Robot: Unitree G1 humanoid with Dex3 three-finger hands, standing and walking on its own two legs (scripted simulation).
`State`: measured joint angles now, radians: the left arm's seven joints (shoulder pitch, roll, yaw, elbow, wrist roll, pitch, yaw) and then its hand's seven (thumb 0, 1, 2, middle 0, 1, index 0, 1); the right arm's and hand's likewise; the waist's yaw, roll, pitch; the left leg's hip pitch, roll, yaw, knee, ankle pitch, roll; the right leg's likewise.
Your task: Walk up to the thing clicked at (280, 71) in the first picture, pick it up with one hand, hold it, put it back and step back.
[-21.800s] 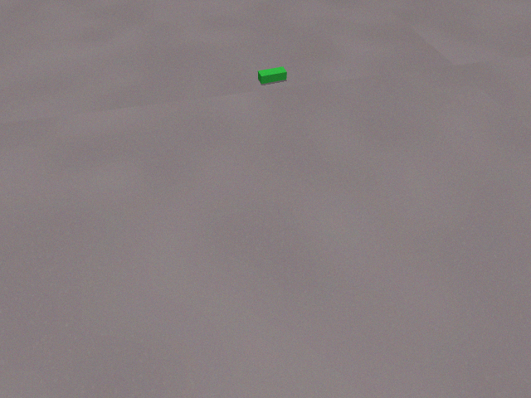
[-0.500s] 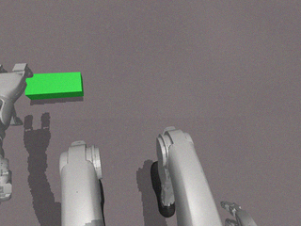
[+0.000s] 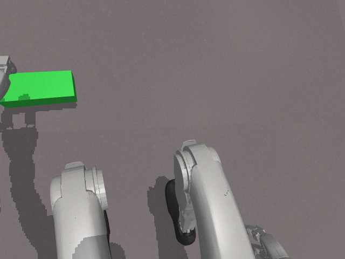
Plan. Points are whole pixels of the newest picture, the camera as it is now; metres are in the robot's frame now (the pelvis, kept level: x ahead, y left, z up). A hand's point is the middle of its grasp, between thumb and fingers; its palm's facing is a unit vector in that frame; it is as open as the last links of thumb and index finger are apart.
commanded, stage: rise first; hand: left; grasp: from above
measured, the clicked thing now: (39, 89) +0.55 +0.26 -0.31
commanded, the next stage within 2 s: approach in 1.80 s
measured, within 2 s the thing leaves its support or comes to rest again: neither
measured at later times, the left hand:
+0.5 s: hand (0, 98) +0.48 +0.30 -0.18, palm faces -0.47 -0.04 -0.88, open 14.0 cm
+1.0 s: hand (3, 96) +0.49 +0.30 -0.20, palm faces -0.47 -0.04 -0.88, open 14.0 cm
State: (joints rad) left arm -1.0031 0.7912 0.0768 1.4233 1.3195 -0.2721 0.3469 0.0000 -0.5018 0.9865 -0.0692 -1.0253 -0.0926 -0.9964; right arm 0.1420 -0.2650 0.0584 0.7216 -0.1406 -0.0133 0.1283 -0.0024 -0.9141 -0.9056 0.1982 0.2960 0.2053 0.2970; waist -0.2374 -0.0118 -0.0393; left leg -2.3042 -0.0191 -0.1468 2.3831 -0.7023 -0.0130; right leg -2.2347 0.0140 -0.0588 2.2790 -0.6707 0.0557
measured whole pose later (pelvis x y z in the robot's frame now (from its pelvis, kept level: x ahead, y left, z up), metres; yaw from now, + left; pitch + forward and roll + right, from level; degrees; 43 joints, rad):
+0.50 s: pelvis +0.00 +0.00 -0.01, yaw -1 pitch +35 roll -10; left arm -1.04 0.85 0.08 1.45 1.31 -0.28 0.34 0.00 -0.50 0.99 -0.07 -1.05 -0.10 -1.02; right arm 0.16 -0.28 0.11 0.70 -0.15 0.00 0.14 0.00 -0.92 -0.90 0.20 0.30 0.20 0.30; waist -0.27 -0.02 0.00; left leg -2.33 -0.02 -0.17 2.42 -0.70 -0.02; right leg -2.26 0.02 -0.07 2.30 -0.66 0.06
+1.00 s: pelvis +0.00 +0.00 -0.02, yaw -2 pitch +34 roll -11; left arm -1.08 0.90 0.07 1.51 1.33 -0.28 0.35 0.00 -0.50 0.99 -0.08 -1.05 -0.10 -1.03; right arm 0.17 -0.28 0.15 0.68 -0.16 -0.01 0.14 0.00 -0.92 -0.90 0.20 0.30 0.21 0.30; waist -0.31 -0.03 0.02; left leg -2.36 -0.02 -0.18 2.44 -0.69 -0.01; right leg -2.27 0.02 -0.08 2.31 -0.65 0.06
